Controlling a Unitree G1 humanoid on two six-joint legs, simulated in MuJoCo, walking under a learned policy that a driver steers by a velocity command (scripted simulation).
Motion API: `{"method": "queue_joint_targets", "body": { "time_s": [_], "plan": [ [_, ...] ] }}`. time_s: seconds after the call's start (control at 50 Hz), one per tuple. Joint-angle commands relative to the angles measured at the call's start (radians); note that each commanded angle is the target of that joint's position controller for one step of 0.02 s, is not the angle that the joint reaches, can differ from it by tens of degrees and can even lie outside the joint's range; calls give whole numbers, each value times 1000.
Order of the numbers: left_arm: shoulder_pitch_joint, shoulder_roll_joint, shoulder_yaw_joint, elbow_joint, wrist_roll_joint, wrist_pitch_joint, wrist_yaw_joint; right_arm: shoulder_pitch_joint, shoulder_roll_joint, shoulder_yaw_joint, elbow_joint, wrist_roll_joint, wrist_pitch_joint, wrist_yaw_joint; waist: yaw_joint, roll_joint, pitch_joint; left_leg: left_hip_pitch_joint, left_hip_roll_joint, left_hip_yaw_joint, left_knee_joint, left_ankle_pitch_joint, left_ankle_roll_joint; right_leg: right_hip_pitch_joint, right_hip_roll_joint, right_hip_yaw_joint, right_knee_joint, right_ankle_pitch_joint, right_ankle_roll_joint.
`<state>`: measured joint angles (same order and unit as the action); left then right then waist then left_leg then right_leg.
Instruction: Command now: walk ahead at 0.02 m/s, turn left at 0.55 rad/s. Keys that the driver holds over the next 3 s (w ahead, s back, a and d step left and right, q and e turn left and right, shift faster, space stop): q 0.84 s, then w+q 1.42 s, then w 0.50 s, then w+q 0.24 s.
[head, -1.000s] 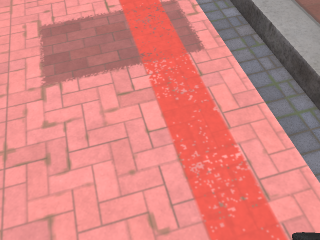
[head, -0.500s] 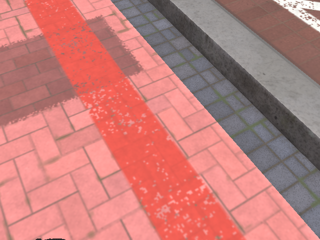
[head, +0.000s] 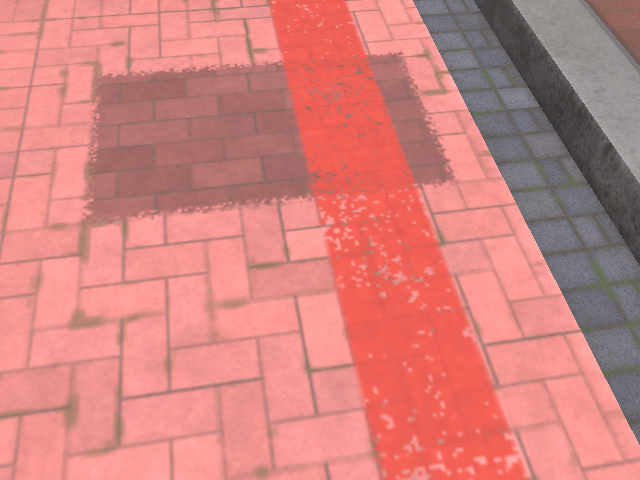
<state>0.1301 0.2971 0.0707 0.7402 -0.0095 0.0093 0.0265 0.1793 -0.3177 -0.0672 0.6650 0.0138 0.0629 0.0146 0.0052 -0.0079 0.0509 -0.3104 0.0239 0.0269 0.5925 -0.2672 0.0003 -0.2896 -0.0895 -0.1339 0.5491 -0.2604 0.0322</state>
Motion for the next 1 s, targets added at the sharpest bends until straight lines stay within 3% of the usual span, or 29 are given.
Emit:
{"method": "queue_joint_targets", "body": {
  "time_s": [0.02, 0.04, 0.06, 0.08, 0.1, 0.12, 0.16, 0.24, 0.3, 0.38, 0.42, 0.46, 0.48, 0.5, 0.52, 0.54, 0.58, 0.6, 0.66, 0.72, 0.76, 0.84, 0.88, 0.9, 0.92, 0.94, 0.96, 0.98, 1.0],
  "plan": [
    [-3, 64, 15, -84, 49, -11, -1, 92, -291, -78, -77, -18, -10, -22, -12, 361, -102, 295, 341, -514, -236, 622, 267, -348, 71, -8, 392, -378, 48],
    [-99, 107, 29, -99, 37, -13, 8, 132, -247, -65, -80, -52, -32, -14, -98, 244, -162, 248, 368, -554, -264, 568, 363, -367, 93, 165, 572, -437, 44],
    [-91, 124, 37, -94, 12, -8, 11, 92, -221, -55, -75, -51, -50, -13, -65, 182, -138, 223, 314, -462, -265, 499, 323, -377, 74, 198, 625, -357, 27],
    [-59, 124, 42, -73, 9, -3, 18, 33, -197, -52, -80, -29, -57, -18, -31, 137, -118, 211, 253, -398, -257, 422, 264, -382, 61, 208, 610, -268, 21],
    [-47, 132, 46, -59, 16, 0, 26, -6, -168, -43, -88, -11, -55, -25, -19, 126, -112, 208, 227, -373, -252, 400, 229, -386, 55, 215, 588, -210, 25],
    [-34, 131, 48, -52, 21, 0, 27, -24, -157, -35, -94, -6, -52, -32, -6, 133, -119, 179, 203, -348, -249, 437, 219, -345, 65, 210, 597, -165, 33],
    [-12, 111, 45, -47, 13, -5, 21, -16, -149, -31, -101, -11, -46, -40, 1, 132, -147, 185, 179, -334, -246, 455, 222, -309, 88, 207, 574, -109, 46],
    [-50, 87, 32, -56, 8, -13, 14, 11, -168, -40, -102, -5, -38, -52, -24, 139, -140, 221, 162, -377, -236, 358, 220, -286, 103, 224, 356, -73, 64],
    [-60, 91, 29, -58, 4, -19, 4, 5, -183, -48, -109, -7, -31, -51, -31, 162, -124, 169, 153, -432, -237, 273, 226, -209, 119, 232, 242, -86, 63],
    [-47, 106, 33, -58, -4, -34, -11, -14, -185, -51, -117, -2, -23, -40, -31, 178, -124, 151, 141, -522, -218, 299, 224, -119, 140, 239, 117, -110, 46],
    [-21, 110, 36, -54, -6, -44, -20, -32, -182, -52, -122, 6, -18, -39, -17, 179, -134, 164, 127, -559, -191, 338, 208, -63, 143, 238, 9, -79, 30],
    [39, 119, 45, -33, -2, -51, -24, -58, -164, -48, -128, 20, -13, -45, 22, 157, -143, 108, 72, -540, -138, 273, 150, 88, 116, 226, -205, 110, 1],
    [60, 172, 57, -35, 11, -47, -18, -23, -126, -37, -129, 13, -14, -45, 6, 55, -172, 7, 13, -472, -27, 71, 96, 212, -31, 337, -232, 177, -55],
    [19, 255, 70, -40, 31, -35, -13, 25, -94, -29, -146, 11, -20, -42, -56, -226, -126, -200, -161, -260, 149, -275, 28, 251, -214, 560, -246, 377, -198],
    [8, 201, 59, -58, 50, -38, -15, 34, -181, -57, -130, -4, -28, -44, -23, -209, -118, -243, -130, -214, 398, -386, -25, 189, -316, 634, -255, 431, -310],
    [-37, 151, 41, -73, 42, -39, -11, 52, -224, -76, -109, 1, -26, -42, -43, -141, -104, -241, -93, -208, 515, -324, -44, 157, -282, 549, -244, 407, -300],
    [-87, 106, 27, -82, 13, -33, 0, 68, -183, -74, -80, 1, -7, -43, -45, -119, -70, -276, -79, -185, 607, -208, -79, 159, -172, 399, -228, 322, -232],
    [-81, 104, 21, -80, 9, -29, 5, 64, -156, -66, -81, 5, -2, -40, -36, -123, -59, -291, -73, -169, 628, -180, -93, 163, -157, 356, -226, 349, -231],
    [-19, 124, 26, -69, 23, -13, 17, -9, -113, -48, -120, 18, -5, -32, 16, -150, -62, -319, -41, -99, 516, -138, -115, 239, -147, 286, -234, 388, -253],
    [-3, 160, 38, -66, 21, -3, 14, -40, -92, -34, -145, 8, -7, -23, 39, -158, -94, -261, 3, -66, 369, -152, -118, 285, -182, 256, -225, 424, -266],
    [-21, 186, 47, -70, 16, 1, 3, -37, -85, -27, -152, 4, -6, -16, 38, -165, -103, -170, 13, -28, 271, -150, -105, 244, -192, 217, -223, 449, -263],
    [-27, 207, 55, -61, -8, -1, -14, 2, -104, -36, -153, 9, 4, -4, 15, -170, -106, -51, 0, 21, 77, -91, -58, 220, -216, 183, -172, 448, -235],
    [-19, 196, 53, -49, -28, -5, -17, 76, -103, -45, -126, 11, 7, -1, -24, -136, -122, 111, -37, 57, -98, 20, 3, 127, -193, 137, -112, 183, -173],
    [18, 143, 39, -31, -18, -9, -21, 155, -131, -61, -96, 17, 4, -9, -44, -48, -139, 273, -37, 7, -149, 26, 43, -6, -144, 77, 10, -25, -119],
    [-11, 51, 9, -59, 26, -12, -29, 249, -229, -87, -86, 23, -7, -23, -64, 232, -135, 428, 199, -345, -228, 49, 142, -283, -24, -31, 370, -345, -27],
    [-106, 72, 14, -129, 22, -30, -24, 254, -288, -86, -114, -8, -49, -7, -95, 297, -124, 366, 353, -733, -346, -177, 336, -505, 99, 131, 544, -411, -10],
    [-148, 139, 32, -135, -5, -44, -27, 223, -212, -65, -112, -16, -79, 2, -101, 200, -72, 343, 337, -697, -404, -344, 333, -546, 48, 206, 600, -331, -30],
    [-137, 166, 43, -128, -18, -56, -33, 184, -173, -50, -104, -11, -95, -1, -70, 190, -14, 294, 298, -625, -421, -414, 286, -543, 24, 214, 568, -224, -53],
    [-112, 166, 48, -101, -8, -64, -32, 152, -155, -42, -109, -4, -99, -8, -50, 153, 2, 280, 254, -562, -419, -381, 249, -522, 7, 212, 536, -141, -50]
  ]
}}
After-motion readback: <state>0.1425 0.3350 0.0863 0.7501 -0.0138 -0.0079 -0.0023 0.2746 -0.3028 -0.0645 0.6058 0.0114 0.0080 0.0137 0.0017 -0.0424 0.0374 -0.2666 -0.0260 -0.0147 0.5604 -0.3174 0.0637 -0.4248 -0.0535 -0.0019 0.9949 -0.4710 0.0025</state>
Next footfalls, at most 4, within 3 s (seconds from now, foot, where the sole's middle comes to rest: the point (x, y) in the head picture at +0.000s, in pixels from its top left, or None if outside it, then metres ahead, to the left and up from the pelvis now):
0.48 right None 0.09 -0.11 -0.77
0.90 left None -0.03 0.12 -0.77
1.40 right None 0.32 0.13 -0.77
1.90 left None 0.27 0.54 -0.77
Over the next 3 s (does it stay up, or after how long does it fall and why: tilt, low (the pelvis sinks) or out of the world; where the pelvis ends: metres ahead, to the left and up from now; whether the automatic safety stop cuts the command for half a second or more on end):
stays up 0.40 0.93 0.01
